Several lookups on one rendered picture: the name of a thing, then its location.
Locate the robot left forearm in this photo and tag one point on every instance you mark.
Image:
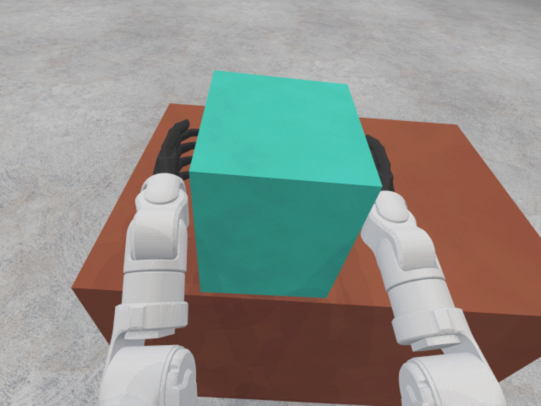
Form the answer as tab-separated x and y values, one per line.
154	265

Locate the robot right forearm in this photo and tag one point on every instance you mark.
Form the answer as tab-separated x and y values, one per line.
425	315

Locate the carton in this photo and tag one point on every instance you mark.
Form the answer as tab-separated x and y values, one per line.
282	180

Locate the right robot upper arm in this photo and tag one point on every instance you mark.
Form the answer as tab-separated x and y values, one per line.
459	379

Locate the robot left hand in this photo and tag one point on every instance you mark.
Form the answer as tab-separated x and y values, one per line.
168	160

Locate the left robot upper arm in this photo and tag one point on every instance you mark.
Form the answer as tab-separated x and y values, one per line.
161	375

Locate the pedestal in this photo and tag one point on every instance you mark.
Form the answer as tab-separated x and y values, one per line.
342	349

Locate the robot right hand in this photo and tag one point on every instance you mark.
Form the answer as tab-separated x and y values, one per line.
381	162

